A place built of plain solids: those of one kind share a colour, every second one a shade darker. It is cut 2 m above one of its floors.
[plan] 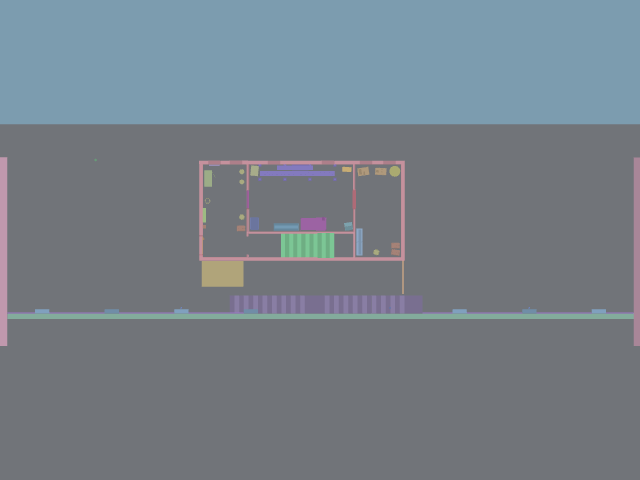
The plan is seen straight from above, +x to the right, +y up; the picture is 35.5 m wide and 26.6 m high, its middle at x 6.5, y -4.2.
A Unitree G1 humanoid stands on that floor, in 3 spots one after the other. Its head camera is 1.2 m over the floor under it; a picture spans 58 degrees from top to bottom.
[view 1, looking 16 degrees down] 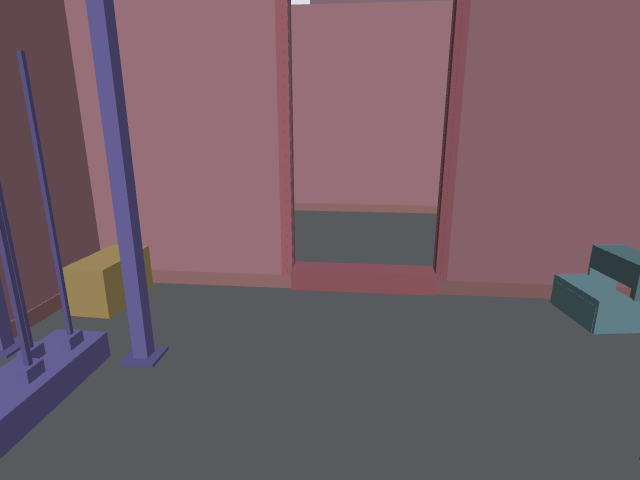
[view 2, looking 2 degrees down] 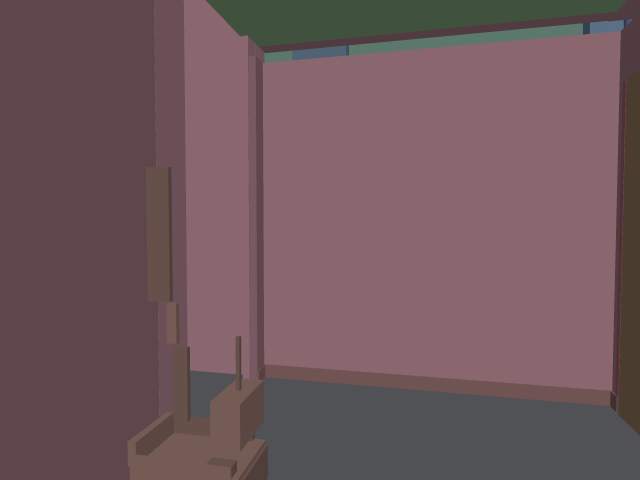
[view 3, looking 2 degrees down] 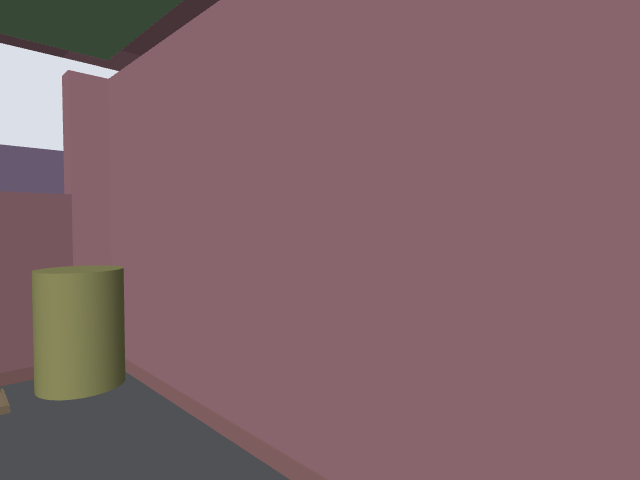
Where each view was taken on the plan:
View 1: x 5.45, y -1.95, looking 6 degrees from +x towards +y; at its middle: ground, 4.35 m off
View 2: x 1.25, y -1.95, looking -77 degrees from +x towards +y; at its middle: wall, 3.29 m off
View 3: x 9.70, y -3.95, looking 46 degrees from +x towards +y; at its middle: wall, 1.88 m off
